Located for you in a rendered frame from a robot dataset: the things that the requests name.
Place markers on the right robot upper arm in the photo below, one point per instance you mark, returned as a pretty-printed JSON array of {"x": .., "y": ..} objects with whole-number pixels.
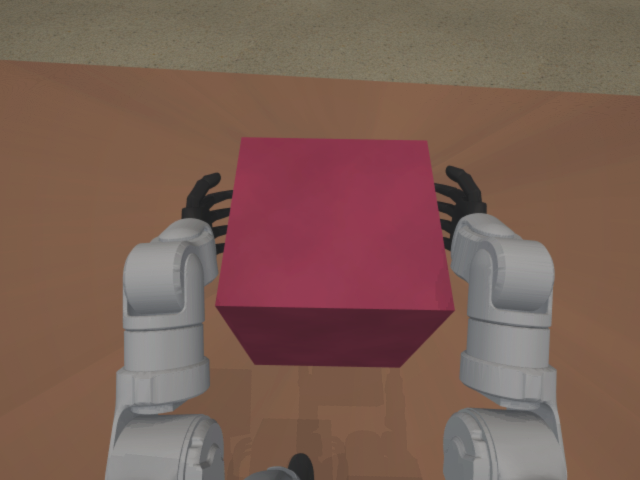
[{"x": 497, "y": 444}]

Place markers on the right robot hand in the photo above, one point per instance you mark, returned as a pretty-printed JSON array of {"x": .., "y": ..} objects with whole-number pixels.
[{"x": 468, "y": 201}]

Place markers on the left robot foot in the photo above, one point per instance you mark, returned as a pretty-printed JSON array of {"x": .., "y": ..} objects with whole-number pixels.
[{"x": 302, "y": 466}]

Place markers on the carton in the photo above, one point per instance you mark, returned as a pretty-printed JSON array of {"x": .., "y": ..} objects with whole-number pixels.
[{"x": 334, "y": 253}]

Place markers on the left robot upper arm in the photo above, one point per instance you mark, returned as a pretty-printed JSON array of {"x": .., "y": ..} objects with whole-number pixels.
[{"x": 169, "y": 447}]

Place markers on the left robot hand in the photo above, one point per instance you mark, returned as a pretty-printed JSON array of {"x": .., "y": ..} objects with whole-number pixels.
[{"x": 198, "y": 205}]

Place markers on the left robot forearm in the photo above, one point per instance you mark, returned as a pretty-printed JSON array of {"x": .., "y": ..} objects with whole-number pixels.
[{"x": 163, "y": 312}]

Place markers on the right robot forearm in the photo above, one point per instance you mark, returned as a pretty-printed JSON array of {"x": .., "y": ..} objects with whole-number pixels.
[{"x": 510, "y": 308}]

